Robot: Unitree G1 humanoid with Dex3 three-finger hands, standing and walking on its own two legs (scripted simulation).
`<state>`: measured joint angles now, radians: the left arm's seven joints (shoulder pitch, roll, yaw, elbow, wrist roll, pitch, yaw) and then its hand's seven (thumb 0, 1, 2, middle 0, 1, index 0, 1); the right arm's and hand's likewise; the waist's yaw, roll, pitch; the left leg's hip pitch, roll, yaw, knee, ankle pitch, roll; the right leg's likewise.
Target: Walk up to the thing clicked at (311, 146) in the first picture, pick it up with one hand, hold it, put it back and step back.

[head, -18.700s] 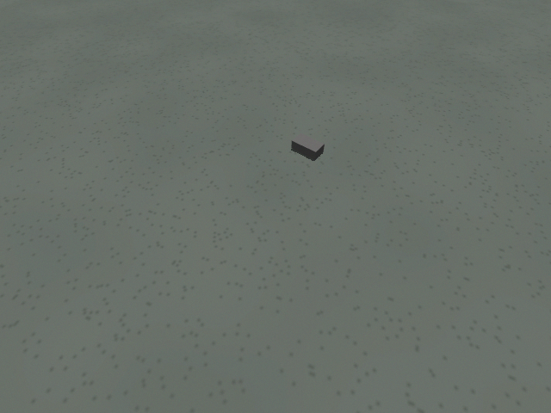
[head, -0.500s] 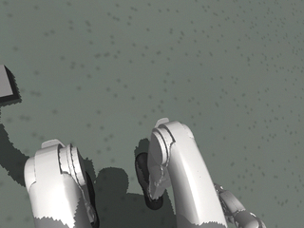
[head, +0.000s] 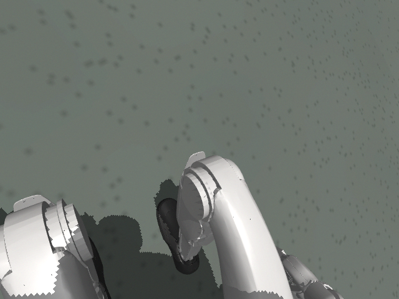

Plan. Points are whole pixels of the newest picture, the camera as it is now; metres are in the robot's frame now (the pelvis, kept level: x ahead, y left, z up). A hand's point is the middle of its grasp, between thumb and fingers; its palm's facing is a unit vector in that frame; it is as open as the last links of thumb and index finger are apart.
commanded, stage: rest palm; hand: left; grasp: from above
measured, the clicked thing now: out of the picture +0.45 +0.42 -0.27
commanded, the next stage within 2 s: close in 1.24 s
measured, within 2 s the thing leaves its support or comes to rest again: neither
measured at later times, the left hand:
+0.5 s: hand out of the picture +0.43 +0.40 -0.23, palm faces -0.43 -0.19 -0.88, open 14.3 cm
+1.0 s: hand out of the picture +0.44 +0.40 -0.24, palm faces -0.43 -0.17 -0.88, open 14.0 cm
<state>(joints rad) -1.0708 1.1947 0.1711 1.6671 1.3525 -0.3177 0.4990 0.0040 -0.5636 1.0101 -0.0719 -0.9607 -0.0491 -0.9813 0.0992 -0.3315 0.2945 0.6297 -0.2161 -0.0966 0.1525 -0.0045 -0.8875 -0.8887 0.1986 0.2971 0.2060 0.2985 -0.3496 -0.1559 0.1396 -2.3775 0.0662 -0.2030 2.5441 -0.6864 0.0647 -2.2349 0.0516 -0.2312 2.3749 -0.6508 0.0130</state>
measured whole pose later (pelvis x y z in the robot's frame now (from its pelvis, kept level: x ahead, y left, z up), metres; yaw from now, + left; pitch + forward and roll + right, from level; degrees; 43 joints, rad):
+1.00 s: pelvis +0.00 +0.00 +0.00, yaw -2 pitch +26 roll -16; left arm -1.05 1.24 0.16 1.66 1.28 -0.31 0.49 0.00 -0.49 0.95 -0.07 -1.07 -0.09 -1.05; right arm 0.05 -0.35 0.38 0.60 -0.24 -0.16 0.18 0.00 -0.90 -0.90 0.20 0.30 0.21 0.30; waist -0.35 -0.19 0.22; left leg -2.35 0.06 -0.25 2.56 -0.72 0.05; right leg -2.20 0.07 -0.27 2.36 -0.67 0.02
